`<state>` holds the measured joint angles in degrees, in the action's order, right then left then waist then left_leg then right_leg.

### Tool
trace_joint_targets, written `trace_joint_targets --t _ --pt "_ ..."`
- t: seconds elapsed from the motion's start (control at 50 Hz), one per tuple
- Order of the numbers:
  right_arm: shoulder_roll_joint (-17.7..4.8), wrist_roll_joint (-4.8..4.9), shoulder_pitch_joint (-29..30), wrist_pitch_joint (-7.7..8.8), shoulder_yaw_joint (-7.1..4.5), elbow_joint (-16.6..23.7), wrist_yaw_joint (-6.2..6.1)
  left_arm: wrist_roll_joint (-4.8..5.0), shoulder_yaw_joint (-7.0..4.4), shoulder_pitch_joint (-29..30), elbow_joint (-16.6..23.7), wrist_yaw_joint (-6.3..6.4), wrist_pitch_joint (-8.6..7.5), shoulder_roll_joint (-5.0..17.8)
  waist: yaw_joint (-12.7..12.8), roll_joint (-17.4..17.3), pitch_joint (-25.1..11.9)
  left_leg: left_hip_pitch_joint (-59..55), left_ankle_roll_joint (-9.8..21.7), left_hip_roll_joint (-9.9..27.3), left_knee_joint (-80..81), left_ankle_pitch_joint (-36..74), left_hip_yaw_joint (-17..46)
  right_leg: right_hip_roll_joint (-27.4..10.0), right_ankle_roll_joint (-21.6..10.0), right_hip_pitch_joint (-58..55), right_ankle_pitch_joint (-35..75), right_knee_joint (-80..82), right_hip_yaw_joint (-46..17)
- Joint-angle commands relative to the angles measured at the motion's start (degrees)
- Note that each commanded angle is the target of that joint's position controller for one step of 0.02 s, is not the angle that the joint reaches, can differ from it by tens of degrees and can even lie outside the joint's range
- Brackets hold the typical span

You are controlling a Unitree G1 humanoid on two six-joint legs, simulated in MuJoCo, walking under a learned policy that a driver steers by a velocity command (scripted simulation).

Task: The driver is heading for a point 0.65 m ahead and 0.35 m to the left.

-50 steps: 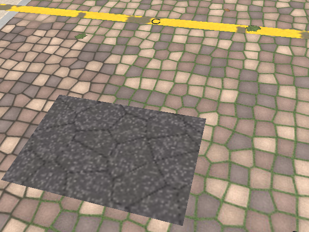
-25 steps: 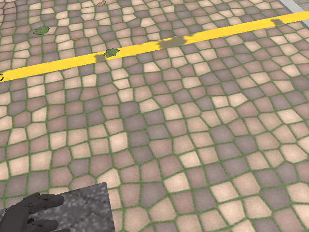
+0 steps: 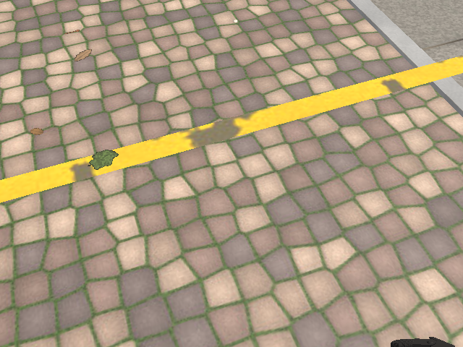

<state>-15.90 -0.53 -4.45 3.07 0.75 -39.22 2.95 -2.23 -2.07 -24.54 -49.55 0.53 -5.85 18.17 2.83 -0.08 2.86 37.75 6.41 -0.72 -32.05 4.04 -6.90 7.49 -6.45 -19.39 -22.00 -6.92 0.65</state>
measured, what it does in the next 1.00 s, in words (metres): walks ahead, turning left: left foot, then right foot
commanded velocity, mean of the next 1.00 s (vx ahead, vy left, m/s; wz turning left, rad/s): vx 0.89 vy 0.00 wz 0.77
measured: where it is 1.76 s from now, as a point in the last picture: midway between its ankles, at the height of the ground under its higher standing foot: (162, 168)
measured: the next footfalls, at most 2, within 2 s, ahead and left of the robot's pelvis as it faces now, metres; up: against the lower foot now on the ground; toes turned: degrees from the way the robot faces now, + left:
left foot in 0.04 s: +0.25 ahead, +0.06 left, +0.00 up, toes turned +4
right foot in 0.46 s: +0.71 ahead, -0.04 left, +0.00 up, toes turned +26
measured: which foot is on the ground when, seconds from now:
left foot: up 0.00-0.02, down 0.04-0.46, up 0.48-0.86, down 0.88-1.00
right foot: down 0.00-0.04, up 0.06-0.44, down 0.46-0.88, up 0.90-1.00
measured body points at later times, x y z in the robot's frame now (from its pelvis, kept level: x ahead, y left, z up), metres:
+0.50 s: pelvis +0.51 +0.04 +0.00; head +0.55 +0.06 +0.45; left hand +0.67 +0.33 -0.05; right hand +0.59 -0.26 -0.11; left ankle +0.24 +0.05 -0.64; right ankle +0.67 -0.05 -0.71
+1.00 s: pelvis +0.87 +0.25 +0.01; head +0.91 +0.28 +0.45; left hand +0.71 +0.47 -0.11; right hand +1.17 +0.23 -0.10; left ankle +0.90 +0.34 -0.71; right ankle +0.88 +0.04 -0.58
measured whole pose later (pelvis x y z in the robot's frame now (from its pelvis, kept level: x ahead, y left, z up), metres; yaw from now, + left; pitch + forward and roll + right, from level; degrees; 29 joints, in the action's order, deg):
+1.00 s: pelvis +0.87 +0.25 +0.01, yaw +48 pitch +1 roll +0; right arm -16.1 -0.1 -5.3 2.1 -0.7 -39.5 2.1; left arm 1.4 0.0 -17.4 -44.7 1.5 -5.7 14.5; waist 2.9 -1.4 5.7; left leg 26.0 8.3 -7.9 -33.8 -8.6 -3.2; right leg -3.6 3.9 21.5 -27.7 -78.9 -3.0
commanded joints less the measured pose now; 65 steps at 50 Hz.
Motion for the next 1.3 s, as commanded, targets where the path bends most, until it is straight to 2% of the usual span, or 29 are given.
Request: trace_joint_targets --t 0.02,0.04,0.06,0.08,0.12,0.18,0.26,0.36,0.42,0.44,0.46,0.48,0.5,0.52,0.54,0.6,0.66,0.76,0.8,0.86,0.88,0.9,0.92,0.94,0.96,1.0,1.14,1.22,1.3 --pt "-11.95 0.19 -31.53 -0.45 -5.22 -7.19 -1.13 -1.93 -3.26 9.2 5.0 1.92 1.5 12.44 -19.65 5.61 -12.83 -37.88 4.11 -5.59 -1.2 -7.31 -0.09 -14.62 4.06 16.91 88.71 -45.25 5.54" --pt "-14.26 0.08 -38.33 -1.21 -6.52 -9.45 -1.97 -1.93 -2.13 12.91 6.14 1.34 0.93 8.07 -21.55 -2.11 -12.16 -48.31 6.96 -0.66 -4.23 -15.06 8.19 -7.0 3.85 33.14 46.54 -72.08 5.34" --pt "-18.19 -1.55 -29.06 -1.53 -7.24 -8.4 -2.09 1.08 -0.03 4.31 10.4 -0.42 -0.43 -0.06 -7.17 -24.22 -14.67 -62.99 19.92 14.04 5.14 -20.17 46.67 2.47 8.15 64.05 -6.91 -92.11 -1.24" --pt "-14.18 -0.8 -23.06 -1.52 -7.29 -5.09 -1.65 0.09 1.04 6.44 11.12 -0.13 -1.61 3.14 -9.0 -9.32 -17.06 -60.2 20.15 15.67 15.6 -28.86 56.89 -1.75 5.53 66.74 -0.38 -89.47 -8.61" --pt "-8.6 -0.25 -20.44 -1.19 -6.13 -6.29 -1.74 -0.78 1.4 12.76 11.97 -0.63 -2.32 5.39 -5.15 6.1 -5.35 -40.42 14.61 12.49 19.76 -30.21 46.18 -8.06 4.23 61.52 6.82 -76.3 -8.16" --pt "-8.19 0.05 -19.91 0.59 -5.24 -7.64 -2.28 -2.8 2.74 14.23 14.19 -1.11 1.03 2.94 -0.43 4.15 1.74 -22.6 12.73 5.43 21.59 -20.68 34.96 -11.7 7.12 56.42 3.73 -65.9 -6.11" --pt "-9.85 0.59 -20.61 1.74 -6.19 -7.07 -2.16 -1.22 4.36 27.4 19.96 -2.13 1.46 1.23 -4.0 0.9 5.48 -12.77 10.44 0.41 25.74 -9.35 28.28 -12.3 9.76 50.77 17.78 -41.92 -0.77" --pt "-11.55 1.16 -25.15 1.38 -7.43 -8.41 -2.15 0.22 4.3 32.71 22.04 -1.8 0.84 1.21 -9.21 -2.89 0.29 -27.35 5.47 1.2 19.35 13.18 28.65 -8.0 8.12 45.27 29.14 -25.86 0.11" --pt "-14.97 0.43 -22.31 1.47 -8.28 -7.74 -2.71 0.51 1.88 20.82 18.95 -0.25 0.19 6.42 -2.81 -3.46 -9.07 -31.8 1.79 1.08 1.73 29.63 29.07 -4.77 6.36 27.73 19.25 -21.83 -1.27" --pt "-16.07 0.23 -18.4 1.88 -8.55 -6.74 -2.48 0.63 0.49 9.29 16.04 0.6 -0.13 8.87 4.07 -3.39 -14.26 -26.68 0.87 -0.57 -10.94 25.42 28.42 -7.84 5.42 15.14 15.7 -22.43 -3.41" --pt "-10.74 -0.04 -16.44 2.71 -7.16 -5.05 -2.44 -0.7 -1.53 -4.18 13.82 1.94 -0.24 13.16 9.04 1.81 -22.15 -18.8 1.13 -2.84 -28.57 7.49 24.35 -18.96 3.65 1.56 -3.33 -23.81 -13.14" --pt "-2.62 2.83 -21.45 2.6 -4.89 -1.71 -2.54 -2.32 -2.33 -2.35 14.05 1.78 0.02 16.29 2.95 20.75 -30.41 -2.36 -0.71 -9.05 -45.5 -32.54 17.46 -36.11 -1.99 -10.18 -14.38 -13.97 -44.99" --pt "-6.54 1.72 -21.23 1.4 -4.54 -2.12 -3.01 -1.57 -3.13 2.67 14.07 1.3 0.89 14.32 1.56 17.45 -26.36 5.77 0.03 -3.1 -50.44 -28.01 14.73 -35.01 -4.05 -5.34 -21.84 -10.42 -50.57" --pt "-8.85 0.31 -15.3 0.57 -5.02 -2.91 -2.84 -1.17 -1.73 6.53 14.67 1.08 1.06 7.34 2.54 8.05 -17.13 7.32 -0.14 0.04 -48.45 -22.64 13.24 -31.08 -2.83 2.82 -19.48 -10.25 -39.44" --pt "-8.43 -0.32 -12.11 0.06 -5.11 -2.46 -2.13 -1.13 -1.07 7.24 13.19 0.83 1.07 4.42 1.93 2.73 -10.14 6.48 -0.54 1.65 -45.79 -20.6 12.23 -28.61 -1.86 10.83 -8.6 -9.41 -30.45" --pt "-4.38 -1.7 -7.81 -2.23 -4.24 0.27 0.12 -0.22 -0.43 3.47 7.81 0.39 -0.16 1.73 -0.86 5.12 -3.46 6.23 -1.13 5.53 -43.32 -20.73 11.61 -24.54 0.61 19.91 8.99 -7.08 -14.94" --pt "-2.56 -1.76 -2.0 -3.42 -3.03 4.57 1.24 1.22 -0.29 3.46 5.34 -0.55 -1.28 0.73 -2.75 4.39 -1.14 8.81 -1.32 6.48 -40.98 -16.17 9.33 -22.49 2.72 23.04 21.19 -3.73 -2.82" --pt "-3.16 -1.76 7.8 -2.89 -1.51 8.97 3.01 0.8 -0.76 4.82 3.66 -0.44 -2.2 3.92 -4.0 0.95 6.44 -0.41 0.02 3.86 -16.72 -2.86 0.93 -18.23 4.71 29.09 39.69 0.85 12.63" --pt "-2.81 -2.38 5.65 -1.82 -1.2 7.17 3.23 1.14 -1.25 0.96 2.58 0.08 -2.17 7.05 -4.35 1.56 4.14 -11.08 0.96 -2.65 -9.59 -1.74 -4.08 -17.67 5.29 26.46 65.77 -6.06 13.57" --pt "-7.14 -3.47 -18.13 -0.57 -3.44 -1.73 1.27 2.19 -1.7 2.9 3.4 1.1 -0.55 10.84 -15.07 5.54 -8.99 -39.5 4.99 -5.62 -1.61 2.14 3.0 -19.8 5.11 29.6 70.31 -37.89 11.83" --pt "-12.79 2.66 -17.15 -0.93 -6.09 0.33 -0.36 3.85 -2.54 3.61 4.91 1.53 -0.85 12.9 -15.43 1.48 -10.63 -50.82 6.02 2.25 1.89 12.45 12.78 -13.2 7.94 39.51 32.67 -54.86 9.86" --pt "-19.2 0.57 -13.39 -0.89 -6.06 2.29 -2.07 0.95 -0.25 -4.24 6.91 0.86 -1.57 5.29 -6.95 -15.91 -21.81 -67.41 13.09 17.9 -7.15 54.43 31.18 -7.62 9.8 53.97 -15.38 -79.61 4.49" --pt "-16.21 -1.45 -14.02 -0.91 -6.11 4.23 -2.08 3.61 -0.34 -4.25 7.93 0.12 -2.17 9.26 -10.01 -8.29 -37.6 -72.41 21.65 24.33 -0.53 44.61 43.34 -7.59 9.9 57.73 -14.4 -86.22 -8.49" --pt "-14.65 -0.94 -11.27 -0.77 -6.14 4.4 -1.72 5.08 -0.87 0.82 8.68 0.41 -1.86 10.56 -9.41 0.0 -30.95 -62.94 19.75 21.11 3.93 34.97 39.53 -9.99 9.76 57.33 -10.05 -82.41 -8.38" --pt "-12.12 1.0 -6.74 -0.1 -5.7 3.92 -1.38 4.81 -0.88 3.28 9.47 1.13 -1.31 9.03 -5.98 4.52 -19.38 -51.07 17.13 18.12 6.94 27.47 34.44 -12.01 10.15 59.64 -7.33 -77.05 -6.21" --pt "-8.96 1.25 -2.67 0.94 -4.76 3.93 -1.49 3.58 -1.37 2.45 8.15 2.28 0.77 8.01 -1.63 6.68 -9.6 -31.46 14.41 15.15 11.32 24.97 28.09 -14.43 11.26 53.89 -4.19 -72.02 -5.27" --pt "-6.04 0.54 -2.35 0.1 -4.41 -0.47 -2.9 1.74 -0.45 7.4 9.77 2.35 2.35 0.53 -1.07 -2.05 -10.3 -20.45 8.72 6.08 12.27 28.72 11.27 -12.36 11.68 44.74 14.82 -43.88 -2.14" --pt "-5.73 0.54 -5.21 -1.06 -4.32 -3.2 -3.04 2.38 -0.64 14.16 11.31 1.17 2.28 1.88 -4.02 -4.48 -9.02 -23.97 7.26 7.87 10.66 17.4 13.3 -10.93 10.6 42.66 21.09 -32.52 -3.05" --pt "-3.66 0.75 -6.91 -0.81 -3.49 -5.25 -2.88 0.86 -1.86 13.29 11.08 0.46 1.55 4.61 -2.33 -2.61 -8.03 -23.21 1.49 5.46 1.76 1.66 15.43 -11.06 5.92 32.24 36.27 -18.42 -4.08"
